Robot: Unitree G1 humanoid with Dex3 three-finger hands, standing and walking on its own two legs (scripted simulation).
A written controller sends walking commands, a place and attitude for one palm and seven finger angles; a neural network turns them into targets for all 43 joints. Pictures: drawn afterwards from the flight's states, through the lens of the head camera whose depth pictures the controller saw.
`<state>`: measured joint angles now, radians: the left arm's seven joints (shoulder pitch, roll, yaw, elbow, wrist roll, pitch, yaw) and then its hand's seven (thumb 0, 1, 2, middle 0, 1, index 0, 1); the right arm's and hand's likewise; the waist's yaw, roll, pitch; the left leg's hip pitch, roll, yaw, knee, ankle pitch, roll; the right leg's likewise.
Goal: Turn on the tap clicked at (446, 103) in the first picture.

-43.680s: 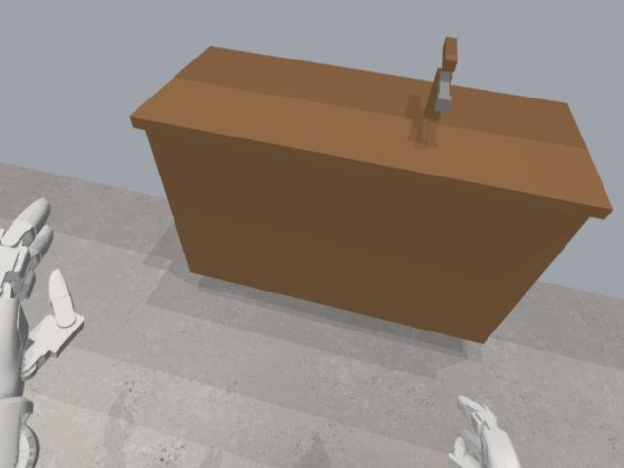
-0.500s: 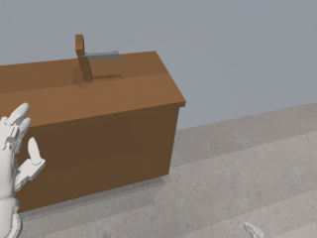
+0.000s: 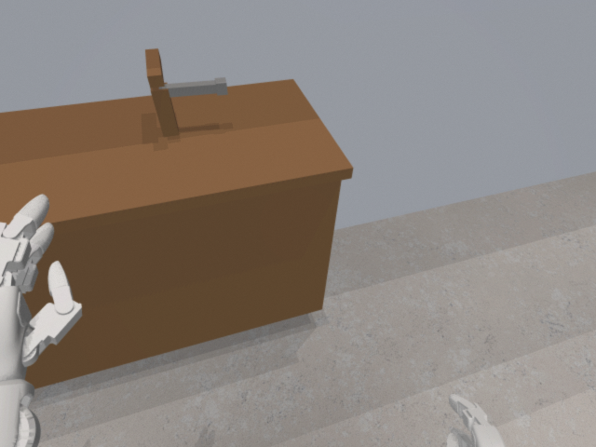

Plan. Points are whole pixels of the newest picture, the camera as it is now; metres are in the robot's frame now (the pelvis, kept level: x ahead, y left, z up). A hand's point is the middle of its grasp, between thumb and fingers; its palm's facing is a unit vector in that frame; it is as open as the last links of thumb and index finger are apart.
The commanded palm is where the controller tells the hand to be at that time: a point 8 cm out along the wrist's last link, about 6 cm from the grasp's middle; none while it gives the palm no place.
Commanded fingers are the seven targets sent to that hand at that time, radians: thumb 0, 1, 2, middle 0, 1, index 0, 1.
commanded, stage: stand and check the lever's angle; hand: left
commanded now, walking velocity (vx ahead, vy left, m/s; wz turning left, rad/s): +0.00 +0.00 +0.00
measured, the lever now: (221, 86) +0.82 +0.23 +0.09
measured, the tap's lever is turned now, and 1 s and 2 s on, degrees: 86 86 86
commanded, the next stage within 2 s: stand and wait in 0.28 s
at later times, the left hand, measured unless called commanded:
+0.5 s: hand (66, 294) +0.22 +0.26 +0.16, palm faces +0.40 -0.84 -0.37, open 7.4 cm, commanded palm +0.17 +0.29 +0.18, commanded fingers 0.00 0.90 0.90 -0.20 -0.30 -0.20 -0.30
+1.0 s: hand (28, 288) +0.22 +0.29 +0.17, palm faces +0.42 -0.84 -0.35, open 7.4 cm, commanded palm +0.17 +0.32 +0.18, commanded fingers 0.00 0.90 0.90 -0.20 -0.30 -0.20 -0.30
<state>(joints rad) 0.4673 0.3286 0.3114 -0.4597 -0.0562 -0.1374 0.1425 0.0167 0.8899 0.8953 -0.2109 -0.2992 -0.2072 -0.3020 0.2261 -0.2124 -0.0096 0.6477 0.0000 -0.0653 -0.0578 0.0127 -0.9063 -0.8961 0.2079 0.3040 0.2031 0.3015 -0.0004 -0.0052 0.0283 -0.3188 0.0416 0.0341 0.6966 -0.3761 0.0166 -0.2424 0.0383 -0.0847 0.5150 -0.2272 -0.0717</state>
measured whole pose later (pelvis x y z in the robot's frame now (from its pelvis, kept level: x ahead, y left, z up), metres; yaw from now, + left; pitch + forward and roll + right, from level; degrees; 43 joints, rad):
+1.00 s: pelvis +0.02 +0.04 +0.01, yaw +1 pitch -1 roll -1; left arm 0.45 0.34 0.31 -0.45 -0.05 -0.14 0.15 0.02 0.89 0.90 -0.21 -0.30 -0.21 -0.30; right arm 0.19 -0.19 0.01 0.61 -0.01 -0.07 -0.07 0.01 -0.91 -0.90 0.21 0.30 0.20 0.30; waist 0.02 0.02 0.00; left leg -0.24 -0.01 0.03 0.43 -0.18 0.04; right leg -0.16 0.02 0.01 0.37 -0.20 0.00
